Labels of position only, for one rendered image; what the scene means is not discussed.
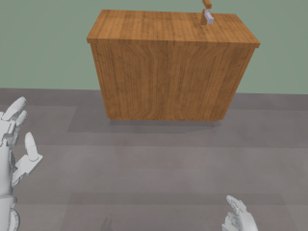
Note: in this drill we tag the robot left forearm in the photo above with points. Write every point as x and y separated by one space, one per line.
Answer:
9 217

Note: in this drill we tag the robot right hand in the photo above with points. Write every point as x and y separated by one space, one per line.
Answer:
243 222

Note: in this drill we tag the robot left hand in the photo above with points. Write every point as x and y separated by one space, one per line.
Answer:
10 123

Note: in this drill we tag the counter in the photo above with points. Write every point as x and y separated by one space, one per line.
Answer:
169 65

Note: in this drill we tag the tap lever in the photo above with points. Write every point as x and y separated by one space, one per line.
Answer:
210 19

